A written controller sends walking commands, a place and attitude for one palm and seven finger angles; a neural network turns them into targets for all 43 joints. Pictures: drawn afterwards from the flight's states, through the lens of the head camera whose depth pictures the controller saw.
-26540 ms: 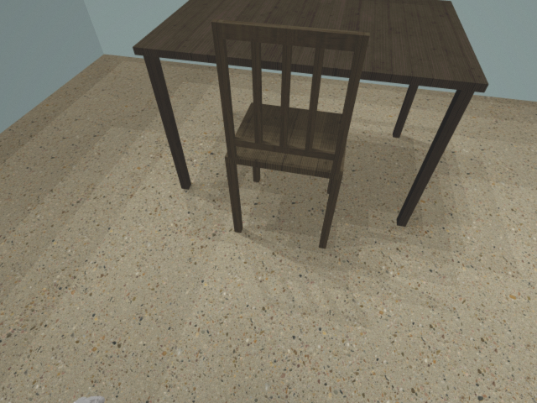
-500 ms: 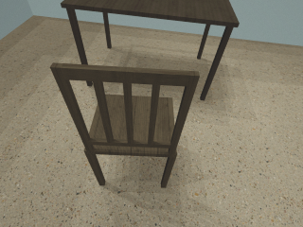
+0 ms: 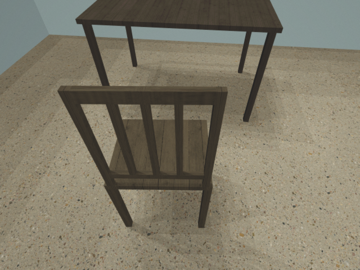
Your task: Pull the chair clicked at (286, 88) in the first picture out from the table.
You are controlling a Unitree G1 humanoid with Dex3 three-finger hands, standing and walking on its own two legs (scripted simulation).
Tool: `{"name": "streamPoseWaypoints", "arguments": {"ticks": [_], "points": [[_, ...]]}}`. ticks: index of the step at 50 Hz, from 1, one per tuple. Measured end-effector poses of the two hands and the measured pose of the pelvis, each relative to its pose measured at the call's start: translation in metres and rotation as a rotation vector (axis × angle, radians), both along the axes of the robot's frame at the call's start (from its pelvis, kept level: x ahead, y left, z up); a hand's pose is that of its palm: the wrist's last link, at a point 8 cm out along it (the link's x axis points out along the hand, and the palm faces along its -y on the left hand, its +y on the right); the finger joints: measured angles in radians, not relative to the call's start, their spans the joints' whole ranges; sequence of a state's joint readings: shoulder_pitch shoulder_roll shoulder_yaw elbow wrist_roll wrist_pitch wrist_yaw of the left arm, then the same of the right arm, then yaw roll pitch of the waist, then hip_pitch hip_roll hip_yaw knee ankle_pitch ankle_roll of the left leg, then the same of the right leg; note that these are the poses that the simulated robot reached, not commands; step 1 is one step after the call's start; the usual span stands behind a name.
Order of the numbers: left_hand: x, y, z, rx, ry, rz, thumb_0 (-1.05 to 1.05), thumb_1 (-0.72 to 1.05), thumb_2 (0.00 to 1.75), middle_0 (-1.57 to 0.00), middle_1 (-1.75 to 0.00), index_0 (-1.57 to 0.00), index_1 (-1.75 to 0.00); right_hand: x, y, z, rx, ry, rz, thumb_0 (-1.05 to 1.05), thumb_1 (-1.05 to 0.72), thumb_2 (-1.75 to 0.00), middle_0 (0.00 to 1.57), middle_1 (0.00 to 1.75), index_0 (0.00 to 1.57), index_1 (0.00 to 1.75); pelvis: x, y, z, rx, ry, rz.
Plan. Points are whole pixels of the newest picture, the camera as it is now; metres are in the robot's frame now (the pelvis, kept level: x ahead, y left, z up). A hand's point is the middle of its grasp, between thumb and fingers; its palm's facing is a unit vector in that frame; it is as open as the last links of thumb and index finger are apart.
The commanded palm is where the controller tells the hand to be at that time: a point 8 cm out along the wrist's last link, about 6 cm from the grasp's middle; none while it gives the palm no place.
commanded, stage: let the arm hang, fingers relaxed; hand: left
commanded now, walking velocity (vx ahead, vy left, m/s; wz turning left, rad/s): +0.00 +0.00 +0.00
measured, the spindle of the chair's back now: (151, 143) +0.48 +0.13 -0.05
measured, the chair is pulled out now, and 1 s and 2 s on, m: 0.69 0.69 0.69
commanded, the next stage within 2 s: look to check the result in 0.28 s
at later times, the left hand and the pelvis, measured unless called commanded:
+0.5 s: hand out of the picture -0.01 +0.16 -0.17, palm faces +0.06 -0.98 -0.18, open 7.4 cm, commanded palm none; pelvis +0.00 +0.00 +0.00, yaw +0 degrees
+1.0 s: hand out of the picture +0.00 +0.16 -0.17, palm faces +0.06 -0.98 -0.18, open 7.4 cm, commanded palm none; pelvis +0.01 -0.01 +0.00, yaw +0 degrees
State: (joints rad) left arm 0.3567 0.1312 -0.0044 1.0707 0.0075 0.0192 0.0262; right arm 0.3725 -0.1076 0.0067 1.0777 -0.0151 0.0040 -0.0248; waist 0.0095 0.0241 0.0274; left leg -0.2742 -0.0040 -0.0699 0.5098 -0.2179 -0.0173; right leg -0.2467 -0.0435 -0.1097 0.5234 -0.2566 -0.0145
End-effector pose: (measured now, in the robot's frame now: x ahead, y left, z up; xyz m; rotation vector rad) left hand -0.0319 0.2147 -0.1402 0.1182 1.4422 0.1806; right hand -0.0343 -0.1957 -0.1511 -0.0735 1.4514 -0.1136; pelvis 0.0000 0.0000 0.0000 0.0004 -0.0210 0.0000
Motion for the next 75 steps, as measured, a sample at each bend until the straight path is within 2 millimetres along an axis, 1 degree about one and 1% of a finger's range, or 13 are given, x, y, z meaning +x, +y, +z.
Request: {"name": "streamPoseWaypoints", "arguments": {"ticks": [5, 9, 19, 27, 36, 48, 57, 75], "points": [[0.019, -0.012, -0.004, -0.025, -0.049, -0.011, 0.01, 0.91, 0.90, -0.20, -0.30, -0.20, -0.30, 0.009, 0.001, 0.001, -0.002, -0.028, -0.003, 0.00, -0.90, -0.90, 0.20, 0.30, 0.20, 0.30, 0.001, -0.002, 0.000, 0.000, 0.000, -0.001], [0.022, -0.011, -0.004, -0.022, -0.051, -0.009, 0.02, 0.92, 0.90, -0.20, -0.30, -0.20, -0.30, 0.012, -0.003, 0.002, -0.013, -0.031, -0.004, 0.01, -0.91, -0.90, 0.20, 0.30, 0.20, 0.30, 0.002, -0.004, 0.000, 0.000, 0.000, -0.001], [0.016, -0.005, -0.002, -0.009, -0.030, 0.004, 0.01, 0.91, 0.90, -0.20, -0.30, -0.20, -0.30, 0.012, -0.012, 0.005, -0.035, -0.013, 0.002, 0.00, -0.91, -0.90, 0.20, 0.30, 0.20, 0.30, 0.003, -0.004, 0.001, -0.003, 0.001, 0.004], [0.013, -0.003, 0.000, -0.004, -0.013, 0.008, 0.01, 0.90, 0.90, -0.20, -0.30, -0.20, -0.30, 0.014, -0.012, 0.006, -0.036, -0.007, 0.009, 0.00, -0.90, -0.90, 0.20, 0.30, 0.20, 0.30, 0.005, -0.004, 0.002, -0.001, 0.003, 0.004], [0.016, -0.007, 0.000, -0.009, -0.021, 0.003, 0.01, 0.90, 0.90, -0.20, -0.30, -0.20, -0.30, 0.022, -0.011, 0.004, -0.029, -0.024, 0.012, 0.00, -0.91, -0.90, 0.20, 0.30, 0.20, 0.30, 0.006, -0.005, 0.002, -0.002, -0.003, 0.002], [0.022, -0.010, 0.000, -0.011, -0.031, -0.001, 0.01, 0.90, 0.90, -0.20, -0.30, -0.20, -0.30, 0.017, -0.013, 0.004, -0.027, -0.013, 0.006, 0.00, -0.91, -0.90, 0.20, 0.30, 0.20, 0.30, 0.007, -0.007, 0.002, 0.001, -0.001, 0.000], [0.022, -0.011, 0.000, -0.009, -0.027, 0.001, 0.01, 0.90, 0.90, -0.20, -0.30, -0.20, -0.30, 0.013, -0.014, 0.004, -0.026, 0.006, 0.000, 0.00, -0.90, -0.90, 0.20, 0.30, 0.20, 0.30, 0.009, -0.009, 0.002, 0.001, -0.002, 0.001], [0.026, -0.013, -0.002, -0.019, -0.030, 0.004, 0.01, 0.90, 0.90, -0.20, -0.30, -0.20, -0.30, 0.020, -0.013, 0.005, -0.030, -0.003, 0.003, 0.00, -0.90, -0.90, 0.20, 0.30, 0.20, 0.30, 0.011, -0.009, 0.003, 0.000, -0.004, 0.001]]}}
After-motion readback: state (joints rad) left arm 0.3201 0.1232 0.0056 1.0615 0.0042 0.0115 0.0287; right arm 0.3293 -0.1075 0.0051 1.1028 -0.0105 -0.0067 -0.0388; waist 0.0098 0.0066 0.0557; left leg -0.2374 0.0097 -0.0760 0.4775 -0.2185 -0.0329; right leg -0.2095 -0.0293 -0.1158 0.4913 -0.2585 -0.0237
